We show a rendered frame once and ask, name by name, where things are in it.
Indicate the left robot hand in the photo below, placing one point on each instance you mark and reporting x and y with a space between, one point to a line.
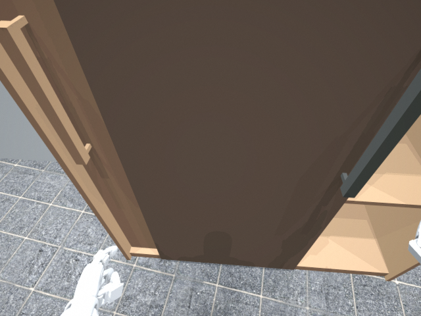
93 278

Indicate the handle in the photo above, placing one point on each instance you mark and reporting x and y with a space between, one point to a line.
402 117
15 44

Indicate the wardrobe door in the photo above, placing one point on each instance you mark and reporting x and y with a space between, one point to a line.
49 41
234 119

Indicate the right robot hand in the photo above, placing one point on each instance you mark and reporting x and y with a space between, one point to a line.
415 245

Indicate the robot left forearm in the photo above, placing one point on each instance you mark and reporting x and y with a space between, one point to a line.
83 305

